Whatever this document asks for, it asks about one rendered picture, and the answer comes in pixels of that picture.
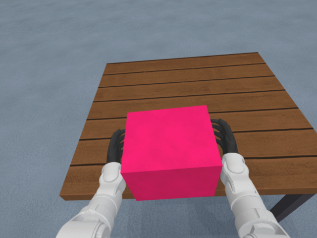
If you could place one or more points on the right robot hand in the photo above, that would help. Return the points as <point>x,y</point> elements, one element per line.
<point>227,142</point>

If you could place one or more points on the robot left forearm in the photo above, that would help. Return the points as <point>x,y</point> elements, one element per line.
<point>105,204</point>

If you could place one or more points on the robot right forearm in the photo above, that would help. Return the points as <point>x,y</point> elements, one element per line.
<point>251,215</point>

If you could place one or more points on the robot left upper arm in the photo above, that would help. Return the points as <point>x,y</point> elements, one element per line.
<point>84,229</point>

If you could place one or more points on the left robot hand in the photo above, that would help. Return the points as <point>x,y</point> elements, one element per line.
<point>114,152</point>

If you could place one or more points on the carton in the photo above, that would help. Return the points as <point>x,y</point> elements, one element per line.
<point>170,153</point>

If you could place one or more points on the table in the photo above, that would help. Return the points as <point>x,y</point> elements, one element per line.
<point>277,142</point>

